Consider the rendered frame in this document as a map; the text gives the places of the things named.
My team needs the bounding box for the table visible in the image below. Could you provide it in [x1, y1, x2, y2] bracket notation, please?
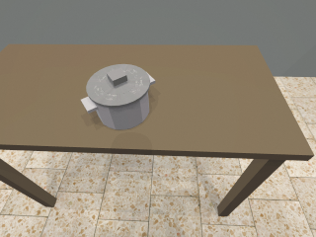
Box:
[0, 43, 315, 216]

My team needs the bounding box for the lid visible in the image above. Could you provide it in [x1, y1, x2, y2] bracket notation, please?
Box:
[86, 64, 150, 109]

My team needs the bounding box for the knob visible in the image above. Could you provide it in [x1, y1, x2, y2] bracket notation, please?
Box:
[107, 68, 128, 86]

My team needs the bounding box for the pot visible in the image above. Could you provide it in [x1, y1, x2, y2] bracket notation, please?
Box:
[81, 72, 156, 130]

